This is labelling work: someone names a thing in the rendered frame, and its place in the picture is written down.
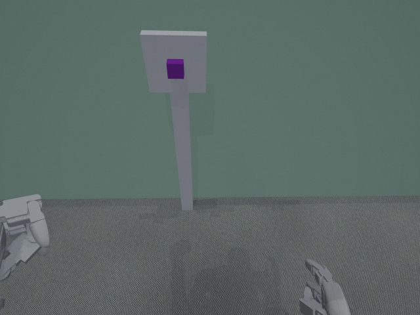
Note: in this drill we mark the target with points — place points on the right robot hand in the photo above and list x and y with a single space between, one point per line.
329 299

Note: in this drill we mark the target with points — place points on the left robot hand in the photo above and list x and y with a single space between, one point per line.
22 218

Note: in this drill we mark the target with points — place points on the panel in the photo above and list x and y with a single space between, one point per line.
157 47

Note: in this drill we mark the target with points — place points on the button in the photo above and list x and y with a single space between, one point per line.
175 68

